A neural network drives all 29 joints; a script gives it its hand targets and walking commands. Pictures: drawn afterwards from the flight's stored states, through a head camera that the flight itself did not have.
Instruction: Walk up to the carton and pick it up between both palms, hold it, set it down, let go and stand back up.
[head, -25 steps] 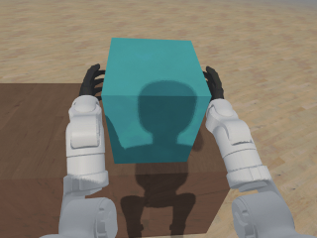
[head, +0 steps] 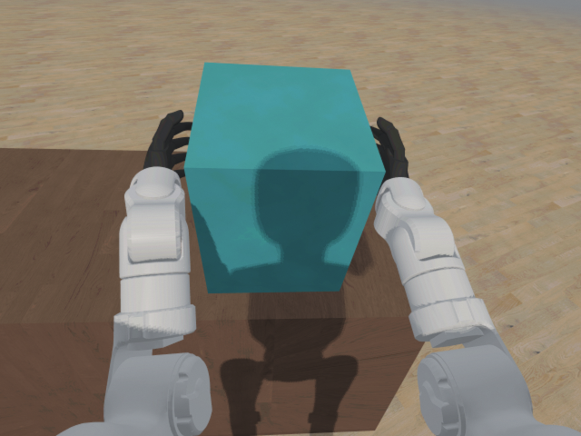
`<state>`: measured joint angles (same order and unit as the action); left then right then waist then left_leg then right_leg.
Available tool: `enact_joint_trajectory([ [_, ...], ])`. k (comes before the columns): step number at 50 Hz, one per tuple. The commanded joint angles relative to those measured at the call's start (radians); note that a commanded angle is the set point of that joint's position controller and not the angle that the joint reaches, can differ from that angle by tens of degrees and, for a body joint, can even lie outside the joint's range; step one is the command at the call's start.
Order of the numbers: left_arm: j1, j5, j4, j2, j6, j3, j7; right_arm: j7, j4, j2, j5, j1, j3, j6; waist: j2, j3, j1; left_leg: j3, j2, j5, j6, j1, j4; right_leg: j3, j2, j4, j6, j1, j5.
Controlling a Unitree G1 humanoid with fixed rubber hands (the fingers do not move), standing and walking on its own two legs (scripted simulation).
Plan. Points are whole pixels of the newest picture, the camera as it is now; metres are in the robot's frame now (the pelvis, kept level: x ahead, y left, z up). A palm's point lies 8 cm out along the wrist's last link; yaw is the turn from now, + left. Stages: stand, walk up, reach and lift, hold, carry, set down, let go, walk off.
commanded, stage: hold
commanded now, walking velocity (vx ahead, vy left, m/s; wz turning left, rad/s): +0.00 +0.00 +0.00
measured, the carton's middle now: (276, 185) +0.40 +0.00 +0.18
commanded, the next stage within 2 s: none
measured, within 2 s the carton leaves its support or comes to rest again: neither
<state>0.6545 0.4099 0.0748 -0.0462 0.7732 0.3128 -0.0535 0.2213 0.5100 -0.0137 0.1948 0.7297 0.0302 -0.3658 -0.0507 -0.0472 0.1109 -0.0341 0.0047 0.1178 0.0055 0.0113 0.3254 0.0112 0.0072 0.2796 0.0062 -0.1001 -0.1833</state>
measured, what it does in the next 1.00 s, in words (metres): stands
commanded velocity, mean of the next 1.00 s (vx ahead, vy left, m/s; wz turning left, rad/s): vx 0.00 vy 0.00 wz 0.00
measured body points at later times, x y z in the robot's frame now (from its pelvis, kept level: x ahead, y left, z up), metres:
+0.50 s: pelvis +0.00 +0.00 +0.00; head -0.07 +0.03 +0.44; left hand +0.36 +0.15 +0.22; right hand +0.36 -0.14 +0.22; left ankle +0.06 +0.12 -0.75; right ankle +0.00 -0.12 -0.75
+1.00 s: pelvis +0.01 +0.00 +0.00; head -0.07 +0.03 +0.44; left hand +0.36 +0.15 +0.22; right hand +0.37 -0.14 +0.22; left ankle +0.06 +0.12 -0.75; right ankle +0.00 -0.12 -0.75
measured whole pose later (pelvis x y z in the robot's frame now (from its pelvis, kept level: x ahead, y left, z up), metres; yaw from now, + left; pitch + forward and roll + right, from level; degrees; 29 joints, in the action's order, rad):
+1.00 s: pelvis +0.01 +0.00 +0.00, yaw +0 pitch -13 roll +0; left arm 0.59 0.42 0.02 -0.06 0.80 0.32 -0.07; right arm 0.24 0.49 -0.02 0.22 0.70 -0.02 -0.37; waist -0.07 -0.04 0.11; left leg -0.03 0.01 0.13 0.01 -0.03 0.31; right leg 0.01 0.01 0.27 0.00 -0.14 -0.19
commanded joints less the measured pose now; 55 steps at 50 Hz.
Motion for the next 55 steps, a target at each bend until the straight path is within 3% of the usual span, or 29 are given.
enact_joint_trajectory([
  [1, 0.531, -0.159, -0.062, -0.494, -0.039, -0.410, -0.156, -0.083, -0.265, 0.487, 0.087, 0.676, -0.354, 0.058, 0.048, 0.356, -0.005, 0.084, -0.039, -0.153, 0.003, -0.191, -0.029, 0.073, 0.052, -0.057, 0.046, 0.044, 0.164],
  [4, 0.526, -0.166, -0.100, -0.488, -0.031, -0.416, -0.164, -0.077, -0.303, 0.485, 0.109, 0.677, -0.380, 0.057, 0.032, 0.373, -0.008, 0.083, -0.040, -0.210, 0.005, -0.205, -0.014, 0.075, 0.059, -0.047, 0.049, 0.025, 0.221],
  [9, 0.545, -0.183, -0.148, -0.501, -0.033, -0.457, -0.156, -0.073, -0.341, 0.490, 0.130, 0.677, -0.389, 0.062, 0.063, 0.361, 0.000, 0.081, -0.040, -0.238, 0.022, -0.218, -0.002, 0.080, 0.063, -0.044, 0.048, 0.046, 0.228],
  [14, 0.555, -0.193, -0.162, -0.512, -0.036, -0.490, -0.144, -0.081, -0.333, 0.488, 0.108, 0.661, -0.371, 0.062, 0.080, 0.340, 0.015, 0.080, -0.034, -0.171, 0.025, -0.198, -0.014, 0.080, 0.061, -0.053, 0.037, 0.079, 0.146],
  [21, 0.549, -0.162, -0.083, -0.494, -0.016, -0.446, -0.162, -0.093, -0.240, 0.454, 0.056, 0.663, -0.306, 0.046, 0.080, 0.266, 0.018, 0.093, -0.028, -0.025, 0.014, -0.139, -0.060, 0.070, 0.044, -0.073, 0.027, 0.091, 0.021],
  [28, 0.602, -0.188, -0.089, -0.519, -0.047, -0.461, -0.152, -0.101, -0.265, 0.493, 0.058, 0.720, -0.310, 0.078, 0.085, 0.351, 0.011, 0.091, -0.030, -0.061, 0.013, -0.158, -0.047, 0.075, 0.047, -0.062, 0.031, 0.075, 0.062],
  [39, 0.528, -0.154, -0.085, -0.467, -0.048, -0.394, -0.153, -0.080, -0.289, 0.504, 0.083, 0.678, -0.379, 0.078, 0.017, 0.386, -0.019, 0.092, -0.048, -0.163, -0.018, -0.209, -0.023, 0.073, 0.044, -0.054, 0.056, 0.040, 0.207],
  [50, 0.553, -0.177, -0.163, -0.506, -0.032, -0.482, -0.170, -0.070, -0.310, 0.492, 0.096, 0.655, -0.364, 0.068, 0.086, 0.322, 0.026, 0.087, -0.041, -0.188, 0.024, -0.200, -0.014, 0.076, 0.050, -0.047, 0.043, 0.055, 0.199],
  [55, 0.551, -0.160, -0.127, -0.502, -0.018, -0.468, -0.172, -0.085, -0.240, 0.462, 0.058, 0.630, -0.317, 0.053, 0.098, 0.245, 0.030, 0.091, -0.030, -0.077, 0.025, -0.152, -0.049, 0.072, 0.042, -0.062, 0.024, 0.077, 0.072],
])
